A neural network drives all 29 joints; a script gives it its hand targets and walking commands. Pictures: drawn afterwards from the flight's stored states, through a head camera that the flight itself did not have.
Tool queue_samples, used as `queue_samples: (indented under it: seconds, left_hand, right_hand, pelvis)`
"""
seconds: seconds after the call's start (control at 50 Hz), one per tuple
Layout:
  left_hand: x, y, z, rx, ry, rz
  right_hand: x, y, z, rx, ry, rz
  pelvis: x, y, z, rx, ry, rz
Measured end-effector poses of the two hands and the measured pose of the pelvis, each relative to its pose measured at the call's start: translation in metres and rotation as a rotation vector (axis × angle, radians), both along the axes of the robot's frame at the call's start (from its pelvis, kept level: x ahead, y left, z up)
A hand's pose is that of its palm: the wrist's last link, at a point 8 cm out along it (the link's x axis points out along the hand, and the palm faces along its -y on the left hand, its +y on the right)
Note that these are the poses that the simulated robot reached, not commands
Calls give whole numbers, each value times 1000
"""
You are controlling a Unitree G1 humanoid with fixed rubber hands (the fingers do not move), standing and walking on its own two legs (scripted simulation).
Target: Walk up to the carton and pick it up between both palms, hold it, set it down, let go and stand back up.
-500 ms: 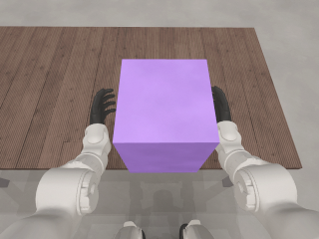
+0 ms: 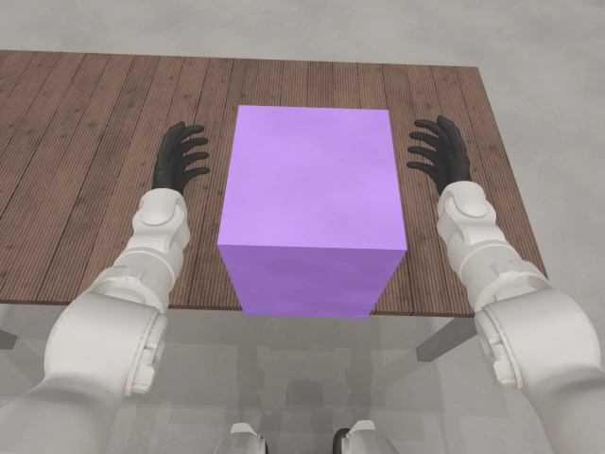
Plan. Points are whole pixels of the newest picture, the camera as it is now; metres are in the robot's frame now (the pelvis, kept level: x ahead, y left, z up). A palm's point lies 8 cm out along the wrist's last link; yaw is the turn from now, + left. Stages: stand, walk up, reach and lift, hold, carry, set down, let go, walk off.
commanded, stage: set down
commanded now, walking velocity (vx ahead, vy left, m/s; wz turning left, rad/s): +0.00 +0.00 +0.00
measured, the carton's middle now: (309, 222) +0.44 +0.00 -0.02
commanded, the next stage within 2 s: none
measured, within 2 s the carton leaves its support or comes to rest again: neither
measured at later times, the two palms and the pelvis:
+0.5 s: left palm (132, 130) +0.46 +0.20 +0.15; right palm (490, 125) +0.47 -0.19 +0.16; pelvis +0.02 -0.01 +0.05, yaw +1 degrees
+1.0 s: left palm (123, 215) +0.39 +0.22 +0.09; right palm (468, 207) +0.40 -0.18 +0.09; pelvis +0.03 -0.01 +0.06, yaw +2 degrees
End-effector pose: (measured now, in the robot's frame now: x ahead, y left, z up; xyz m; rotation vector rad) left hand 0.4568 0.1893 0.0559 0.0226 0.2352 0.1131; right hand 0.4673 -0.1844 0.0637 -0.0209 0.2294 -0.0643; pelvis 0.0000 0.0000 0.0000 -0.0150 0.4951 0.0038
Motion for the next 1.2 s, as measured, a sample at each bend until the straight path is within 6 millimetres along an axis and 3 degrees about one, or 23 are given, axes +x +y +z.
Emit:
queue_samples:
  seconds: [0.14,0.28,0.5,0.6,0.88,1.2]
  left_hand:
    - [2,15,41,12,-12,34]
    - [2,23,78,34,-20,36]
    - [1,14,97,10,-18,7]
    - [-9,16,93,10,-9,4]
    - [-54,31,50,-5,14,38]
    - [-106,33,17,-9,12,31]
  right_hand:
    - [3,11,36,3,-15,-11]
    - [3,3,70,-5,-7,-39]
    - [-1,-8,96,-9,2,-37]
    - [-9,-7,90,-6,12,-29]
    - [-50,5,40,30,44,-27]
    - [-103,-1,13,20,34,-39]
  pelvis:
    - [4,-1,17,-3,-65,6]
    - [9,-2,31,-12,-132,20]
    - [15,-7,46,-2,-211,21]
    - [19,-9,52,2,-253,20]
    - [27,-9,58,2,-323,35]
    - [34,-3,61,2,-417,32]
